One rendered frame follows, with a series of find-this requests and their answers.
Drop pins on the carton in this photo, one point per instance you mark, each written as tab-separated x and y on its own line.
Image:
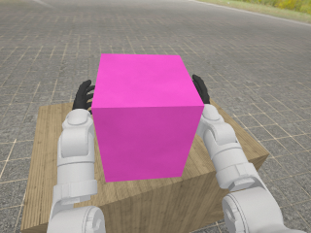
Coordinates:
146	110

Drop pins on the robot right forearm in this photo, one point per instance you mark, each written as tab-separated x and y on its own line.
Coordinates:
234	171

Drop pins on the left robot hand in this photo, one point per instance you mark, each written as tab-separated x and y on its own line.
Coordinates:
80	101

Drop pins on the robot left forearm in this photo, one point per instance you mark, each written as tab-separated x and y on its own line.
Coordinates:
75	162

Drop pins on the robot right upper arm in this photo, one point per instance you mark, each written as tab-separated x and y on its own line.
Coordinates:
253	210

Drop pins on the pedestal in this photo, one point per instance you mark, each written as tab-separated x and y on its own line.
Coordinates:
164	205

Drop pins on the right robot hand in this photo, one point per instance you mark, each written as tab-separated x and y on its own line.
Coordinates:
201	89

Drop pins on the robot left upper arm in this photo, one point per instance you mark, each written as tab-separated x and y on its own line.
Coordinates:
87	219

